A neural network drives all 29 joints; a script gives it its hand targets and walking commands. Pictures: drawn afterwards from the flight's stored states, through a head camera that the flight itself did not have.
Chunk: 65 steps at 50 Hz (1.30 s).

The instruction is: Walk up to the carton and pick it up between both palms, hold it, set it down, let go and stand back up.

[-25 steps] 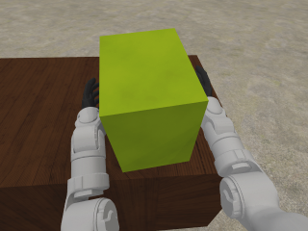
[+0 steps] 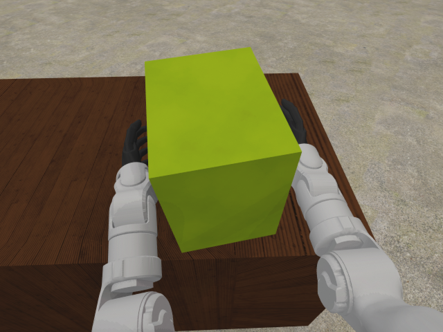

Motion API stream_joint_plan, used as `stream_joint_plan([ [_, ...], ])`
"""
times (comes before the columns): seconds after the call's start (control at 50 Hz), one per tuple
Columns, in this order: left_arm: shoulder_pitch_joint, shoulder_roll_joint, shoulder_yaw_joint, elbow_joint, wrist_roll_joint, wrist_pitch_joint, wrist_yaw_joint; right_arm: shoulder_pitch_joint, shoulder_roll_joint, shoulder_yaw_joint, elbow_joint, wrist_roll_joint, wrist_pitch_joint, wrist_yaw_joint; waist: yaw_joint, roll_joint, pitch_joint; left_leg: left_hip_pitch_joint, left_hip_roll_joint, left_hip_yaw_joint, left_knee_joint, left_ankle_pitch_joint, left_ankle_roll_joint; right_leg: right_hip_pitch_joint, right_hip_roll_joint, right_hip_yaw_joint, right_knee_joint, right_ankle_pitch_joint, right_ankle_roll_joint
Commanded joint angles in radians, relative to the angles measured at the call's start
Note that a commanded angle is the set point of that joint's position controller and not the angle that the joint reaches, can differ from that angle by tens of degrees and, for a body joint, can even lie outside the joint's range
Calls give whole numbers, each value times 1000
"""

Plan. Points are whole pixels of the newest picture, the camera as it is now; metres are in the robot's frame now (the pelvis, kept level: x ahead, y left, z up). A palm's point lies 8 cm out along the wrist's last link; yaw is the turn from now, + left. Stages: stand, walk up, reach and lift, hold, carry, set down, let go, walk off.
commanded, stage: set down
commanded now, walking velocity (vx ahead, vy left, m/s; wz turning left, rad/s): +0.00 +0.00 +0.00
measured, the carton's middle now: (214, 154) +0.41 +0.03 +0.11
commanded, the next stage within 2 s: none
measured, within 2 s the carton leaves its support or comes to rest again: rests again in 1.08 s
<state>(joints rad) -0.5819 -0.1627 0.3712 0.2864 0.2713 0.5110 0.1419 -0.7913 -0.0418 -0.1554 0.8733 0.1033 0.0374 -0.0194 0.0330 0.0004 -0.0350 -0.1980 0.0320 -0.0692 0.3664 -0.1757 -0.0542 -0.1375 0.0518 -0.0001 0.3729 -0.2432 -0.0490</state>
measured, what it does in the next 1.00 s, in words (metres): stands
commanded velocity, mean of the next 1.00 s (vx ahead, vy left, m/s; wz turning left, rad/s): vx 0.00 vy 0.00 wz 0.00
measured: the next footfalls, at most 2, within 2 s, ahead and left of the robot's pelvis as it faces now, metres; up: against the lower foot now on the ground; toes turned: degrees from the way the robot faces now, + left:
none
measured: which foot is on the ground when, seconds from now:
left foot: down 0.00-1.00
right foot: down 0.00-1.00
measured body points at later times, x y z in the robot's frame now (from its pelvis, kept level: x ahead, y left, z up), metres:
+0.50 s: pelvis +0.01 +0.00 +0.00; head +0.03 -0.01 +0.45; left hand +0.38 +0.18 +0.10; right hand +0.45 -0.11 +0.11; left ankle +0.01 +0.16 -0.74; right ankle -0.03 -0.09 -0.74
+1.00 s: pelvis +0.02 -0.03 +0.00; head +0.05 -0.05 +0.45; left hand +0.39 +0.15 +0.08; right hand +0.46 -0.13 +0.09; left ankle +0.01 +0.15 -0.74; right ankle -0.03 -0.09 -0.74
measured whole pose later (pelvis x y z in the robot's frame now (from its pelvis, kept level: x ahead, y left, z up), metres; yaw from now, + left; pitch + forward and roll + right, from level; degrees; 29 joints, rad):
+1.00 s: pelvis +0.02 -0.03 +0.00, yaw +0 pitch +7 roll +2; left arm -0.56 -0.18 0.40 0.51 0.27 0.26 0.16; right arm -0.81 -0.05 -0.24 1.00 -0.06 -0.08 0.04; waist 0.08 0.01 -0.07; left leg -0.31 0.03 -0.07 0.36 -0.12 -0.05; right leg -0.24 0.05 0.00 0.36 -0.25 -0.08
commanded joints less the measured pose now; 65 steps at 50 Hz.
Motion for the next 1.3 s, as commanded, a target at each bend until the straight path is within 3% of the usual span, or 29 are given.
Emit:
stream_joint_plan([
  [0.0,-680,-391,-324,-75,3,-91,-38,-776,281,174,-59,-52,-44,150,159,28,-494,371,20,127,38,576,6,-148,6,-94,-125,226,15],
  [0.02,-643,-372,-298,-62,4,-88,-37,-751,254,174,-24,-53,-35,147,178,29,-478,352,20,135,24,562,14,-143,0,-89,-118,244,23],
  [0.12,-678,-396,-289,-43,20,-83,-47,-733,257,119,63,-95,-33,176,157,60,-431,351,32,124,18,567,4,-177,-1,-92,-113,214,7],
  [0.16,-680,-387,-249,-28,29,-92,-56,-761,284,130,52,-101,-42,182,180,29,-432,321,24,134,15,561,16,-148,-1,-88,-110,253,18],
  [0.18,-665,-384,-252,-38,34,-99,-57,-768,312,158,28,-80,-50,177,221,43,-456,284,18,150,24,580,14,-99,-14,-67,-87,335,29],
  [0.2,-649,-403,-270,-35,34,-110,-58,-748,338,153,43,-92,-61,180,202,66,-502,279,11,146,30,593,9,-103,-12,-62,-86,355,25],
  [0.28,-744,-474,-348,-145,-33,-174,-19,-832,392,189,-83,-70,-122,177,211,72,-715,332,26,129,90,768,-15,-151,6,-76,-63,412,20],
  [0.3,-746,-455,-340,-147,-30,-183,-7,-849,379,205,-80,-62,-122,181,230,70,-726,346,22,132,101,792,-12,-172,10,-81,-74,401,16],
  [0.32,-707,-476,-351,-115,-30,-191,-4,-809,348,179,-65,-100,-133,185,206,92,-722,374,35,116,102,828,-23,-217,17,-95,-78,401,10],
  [0.38,-658,-488,-367,-97,-32,-210,11,-784,345,174,-38,-96,-139,182,214,99,-734,408,44,117,127,900,-36,-243,21,-95,-89,403,1],
  [0.4,-669,-480,-357,-103,-29,-215,12,-788,351,188,-46,-88,-137,181,225,87,-734,377,39,129,123,872,-31,-217,16,-85,-94,393,-4],
  [0.44,-648,-482,-375,-69,-42,-206,9,-752,322,162,-4,-129,-137,176,192,58,-713,354,43,132,115,856,-36,-200,11,-83,-125,417,-19],
  [0.48,-664,-481,-377,-79,-48,-215,6,-745,315,157,34,-114,-135,174,186,83,-711,374,45,127,119,869,-38,-230,13,-92,-100,418,4],
  [0.5,-630,-468,-346,-57,-31,-211,3,-735,312,156,22,-120,-132,176,214,67,-666,330,44,138,98,810,-33,-185,8,-84,-125,393,-11],
  [0.52,-629,-460,-325,0,-35,-207,-3,-738,301,133,44,-127,-126,175,191,32,-619,317,38,138,88,752,-15,-198,5,-83,-130,377,-9],
  [0.54,-652,-487,-354,-5,-39,-200,-4,-730,299,122,69,-139,-121,171,163,59,-603,337,36,127,89,775,-25,-215,10,-86,-114,392,0],
  [0.56,-606,-480,-315,13,-12,-192,-15,-744,308,148,49,-132,-124,170,208,31,-583,326,40,133,88,810,-22,-188,6,-80,-110,420,5],
  [0.66,-661,-464,-288,-13,5,-224,-26,-737,346,134,54,-139,-138,177,212,38,-604,278,28,138,66,723,-11,-158,-3,-59,-91,397,17],
  [0.72,-633,-465,-292,2,-15,-251,-36,-739,372,178,18,-132,-162,173,224,20,-666,224,17,143,65,718,1,-126,-12,-60,-53,533,39],
  [0.74,-645,-467,-276,3,3,-265,-35,-767,401,192,-6,-151,-163,170,256,3,-691,204,15,155,58,705,3,-84,-16,-52,-51,540,42],
  [0.76,-666,-466,-262,13,16,-267,-39,-743,383,165,45,-153,-164,175,229,28,-646,206,14,146,48,694,-2,-101,-21,-55,-45,535,44],
  [0.82,-656,-463,-263,16,-3,-299,-39,-740,413,206,0,-137,-179,171,248,-43,-695,160,11,151,38,645,12,-46,-30,-41,-40,578,53],
  [0.84,-670,-474,-279,20,-8,-310,-35,-727,415,178,23,-158,-186,175,228,-10,-722,171,13,148,36,657,4,-60,-30,-46,-37,562,47],
  [0.94,-614,-431,-182,144,46,-329,-61,-679,393,162,110,-194,-179,179,239,-28,-567,78,8,156,-16,512,23,-15,-51,-36,-30,589,65],
  [0.96,-630,-420,-163,155,43,-342,-72,-677,421,181,90,-198,-178,172,253,-94,-563,43,8,167,-32,474,32,22,-59,-26,-34,600,76],
  [0.98,-662,-419,-172,145,39,-347,-76,-674,446,172,95,-207,-176,170,234,-58,-558,18,0,166,-44,433,28,55,-70,-28,-17,627,85],
  [1.04,-643,-447,-188,132,28,-377,-75,-703,451,208,62,-191,-208,171,252,-61,-636,-3,-1,162,-41,474,21,115,-69,-29,25,797,106],
  [1.12,-610,-444,-170,149,59,-401,-78,-664,468,227,93,-207,-223,171,251,-69,-610,-25,4,156,-36,513,24,129,-74,-19,35,864,104],
  [1.28,-608,-451,-149,174,71,-433,-84,-626,470,192,133,-237,-237,179,234,-35,-598,-23,5,180,-15,529,22,93,-59,-34,27,770,81],
])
